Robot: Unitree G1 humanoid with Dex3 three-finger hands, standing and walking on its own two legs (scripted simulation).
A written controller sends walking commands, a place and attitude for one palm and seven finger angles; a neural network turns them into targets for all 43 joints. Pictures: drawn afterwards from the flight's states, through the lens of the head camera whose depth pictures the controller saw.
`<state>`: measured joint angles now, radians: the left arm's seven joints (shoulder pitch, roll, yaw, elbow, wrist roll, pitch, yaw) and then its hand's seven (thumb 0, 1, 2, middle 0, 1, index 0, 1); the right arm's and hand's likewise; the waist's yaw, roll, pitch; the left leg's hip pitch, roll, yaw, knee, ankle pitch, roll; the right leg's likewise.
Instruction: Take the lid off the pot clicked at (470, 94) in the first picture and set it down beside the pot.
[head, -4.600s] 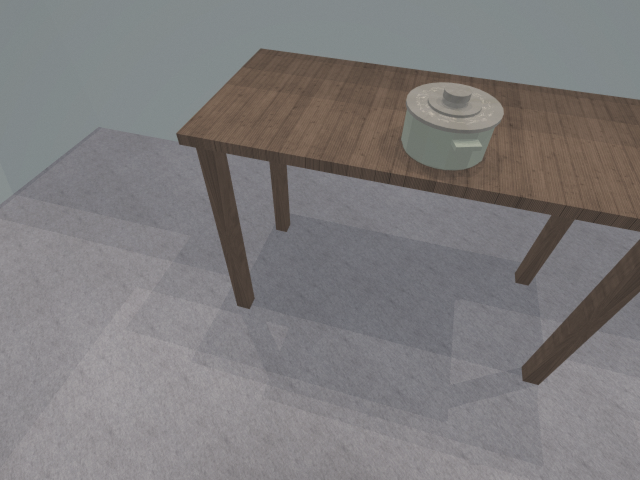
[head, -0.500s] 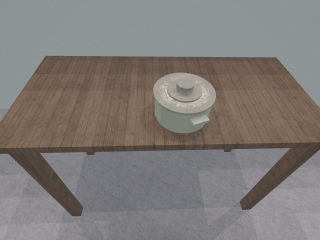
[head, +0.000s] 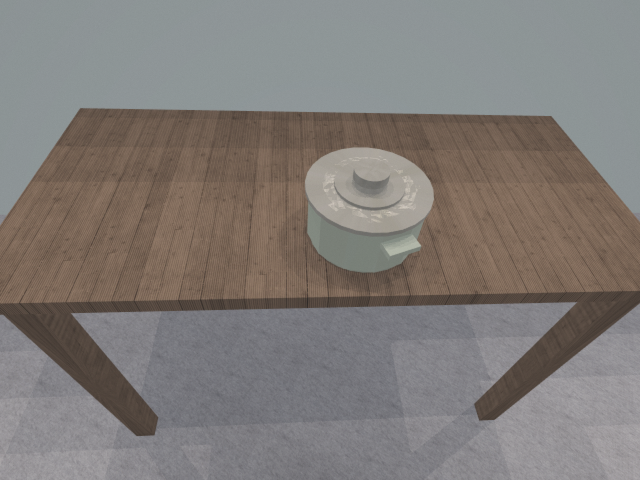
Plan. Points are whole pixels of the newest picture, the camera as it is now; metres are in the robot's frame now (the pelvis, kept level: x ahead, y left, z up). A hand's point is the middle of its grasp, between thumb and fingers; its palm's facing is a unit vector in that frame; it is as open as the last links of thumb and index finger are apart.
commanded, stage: look again from close up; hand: left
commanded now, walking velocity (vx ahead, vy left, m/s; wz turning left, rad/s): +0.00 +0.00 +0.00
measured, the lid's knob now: (371, 173) +0.52 -0.03 +0.11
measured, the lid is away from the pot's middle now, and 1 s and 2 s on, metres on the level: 0.00 0.00 0.00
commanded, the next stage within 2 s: shuffle to correct the standing spot in 1.90 s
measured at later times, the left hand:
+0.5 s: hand out of the picture -0.04 +0.14 -0.18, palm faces +0.10 -0.98 -0.15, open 7.4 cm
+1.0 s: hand out of the picture +0.02 +0.12 -0.18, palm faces +0.07 -0.99 -0.15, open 7.4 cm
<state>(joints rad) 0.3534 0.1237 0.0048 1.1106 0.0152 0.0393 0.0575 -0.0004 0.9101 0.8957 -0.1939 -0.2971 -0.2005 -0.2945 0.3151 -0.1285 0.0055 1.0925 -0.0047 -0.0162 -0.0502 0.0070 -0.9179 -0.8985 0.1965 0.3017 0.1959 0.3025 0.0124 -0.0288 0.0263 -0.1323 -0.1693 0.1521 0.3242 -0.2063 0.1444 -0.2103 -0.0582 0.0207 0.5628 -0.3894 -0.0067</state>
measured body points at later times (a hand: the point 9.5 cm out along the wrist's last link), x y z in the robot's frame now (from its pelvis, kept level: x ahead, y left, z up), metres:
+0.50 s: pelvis +0.02 +0.00 +0.00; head +0.03 +0.01 +0.45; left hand -0.04 +0.19 -0.16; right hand +0.01 -0.21 -0.16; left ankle +0.00 -0.01 -0.73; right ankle -0.01 -0.15 -0.74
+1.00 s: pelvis +0.05 -0.03 +0.00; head +0.07 -0.02 +0.45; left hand +0.02 +0.17 -0.17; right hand +0.01 -0.23 -0.16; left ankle +0.00 -0.02 -0.74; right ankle +0.02 -0.16 -0.74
